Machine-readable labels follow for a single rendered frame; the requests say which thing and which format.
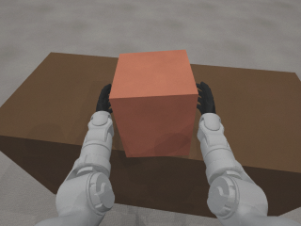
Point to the robot left hand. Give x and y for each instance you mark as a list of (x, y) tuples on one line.
[(103, 103)]

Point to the robot left upper arm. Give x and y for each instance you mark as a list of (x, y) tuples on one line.
[(82, 201)]

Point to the right robot forearm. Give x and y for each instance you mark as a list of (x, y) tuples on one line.
[(216, 152)]

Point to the pedestal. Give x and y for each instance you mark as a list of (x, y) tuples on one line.
[(43, 125)]

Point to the robot right hand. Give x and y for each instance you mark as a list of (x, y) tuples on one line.
[(207, 100)]

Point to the left robot forearm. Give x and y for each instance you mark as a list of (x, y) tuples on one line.
[(97, 147)]

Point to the carton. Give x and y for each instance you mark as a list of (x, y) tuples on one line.
[(154, 100)]

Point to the robot right upper arm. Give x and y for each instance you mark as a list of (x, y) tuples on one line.
[(236, 202)]

